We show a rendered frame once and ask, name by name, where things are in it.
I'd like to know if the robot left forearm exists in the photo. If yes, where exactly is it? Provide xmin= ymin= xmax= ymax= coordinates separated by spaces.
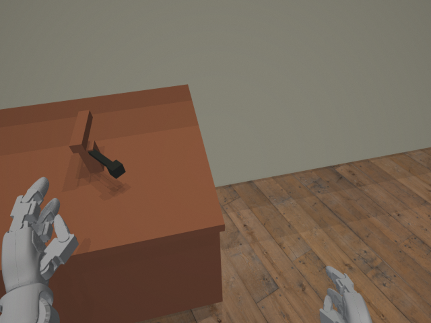
xmin=0 ymin=283 xmax=60 ymax=323

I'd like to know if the right robot hand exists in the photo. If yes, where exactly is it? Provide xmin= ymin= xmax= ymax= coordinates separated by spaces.
xmin=319 ymin=266 xmax=372 ymax=323

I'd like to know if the counter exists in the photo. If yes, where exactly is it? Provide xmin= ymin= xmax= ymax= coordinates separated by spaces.
xmin=0 ymin=84 xmax=225 ymax=323

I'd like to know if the tap lever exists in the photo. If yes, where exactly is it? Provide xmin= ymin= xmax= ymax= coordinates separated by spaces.
xmin=88 ymin=149 xmax=126 ymax=179

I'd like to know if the left robot hand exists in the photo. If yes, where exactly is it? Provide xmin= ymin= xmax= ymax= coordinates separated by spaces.
xmin=1 ymin=177 xmax=79 ymax=293

